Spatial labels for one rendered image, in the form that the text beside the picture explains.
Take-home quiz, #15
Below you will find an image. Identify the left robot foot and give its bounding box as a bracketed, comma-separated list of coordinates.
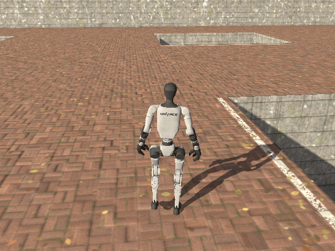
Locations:
[151, 201, 159, 210]

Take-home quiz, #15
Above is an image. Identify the left robot upper arm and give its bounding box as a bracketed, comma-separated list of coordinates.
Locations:
[143, 105, 158, 133]

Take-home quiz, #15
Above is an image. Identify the right robot upper arm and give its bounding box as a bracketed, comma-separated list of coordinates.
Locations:
[180, 106, 194, 135]

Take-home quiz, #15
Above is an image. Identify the robot right forearm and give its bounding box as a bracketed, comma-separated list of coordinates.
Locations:
[189, 128, 200, 150]

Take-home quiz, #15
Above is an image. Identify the right robot hand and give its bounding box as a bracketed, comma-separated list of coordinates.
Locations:
[189, 148, 201, 161]

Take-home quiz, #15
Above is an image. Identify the robot left forearm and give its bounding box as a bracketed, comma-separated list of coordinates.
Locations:
[138, 125, 148, 146]

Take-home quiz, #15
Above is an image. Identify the left robot hand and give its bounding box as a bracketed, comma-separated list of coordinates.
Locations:
[137, 144, 149, 155]

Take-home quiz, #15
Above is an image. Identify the robot head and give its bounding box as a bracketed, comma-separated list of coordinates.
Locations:
[161, 83, 178, 108]

